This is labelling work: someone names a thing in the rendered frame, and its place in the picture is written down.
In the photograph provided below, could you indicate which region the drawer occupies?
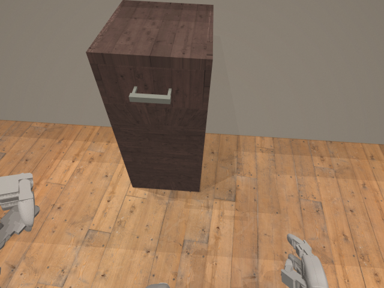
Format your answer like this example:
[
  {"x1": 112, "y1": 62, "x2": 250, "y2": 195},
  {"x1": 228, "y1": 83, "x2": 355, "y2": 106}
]
[{"x1": 98, "y1": 64, "x2": 204, "y2": 109}]

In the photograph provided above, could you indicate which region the right robot hand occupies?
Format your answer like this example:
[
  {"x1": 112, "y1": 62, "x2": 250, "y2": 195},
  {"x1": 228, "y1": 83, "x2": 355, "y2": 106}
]
[{"x1": 281, "y1": 233, "x2": 329, "y2": 288}]

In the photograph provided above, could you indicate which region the left robot hand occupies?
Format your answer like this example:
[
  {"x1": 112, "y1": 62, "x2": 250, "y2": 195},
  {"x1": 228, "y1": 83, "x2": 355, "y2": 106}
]
[{"x1": 0, "y1": 173, "x2": 40, "y2": 250}]

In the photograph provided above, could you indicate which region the cabinet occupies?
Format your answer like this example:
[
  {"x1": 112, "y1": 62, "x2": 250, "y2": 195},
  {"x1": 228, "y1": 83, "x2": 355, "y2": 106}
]
[{"x1": 86, "y1": 0, "x2": 214, "y2": 192}]

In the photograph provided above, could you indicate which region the handle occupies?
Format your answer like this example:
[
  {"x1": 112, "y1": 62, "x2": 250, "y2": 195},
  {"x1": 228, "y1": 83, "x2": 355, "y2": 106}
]
[{"x1": 129, "y1": 86, "x2": 172, "y2": 104}]

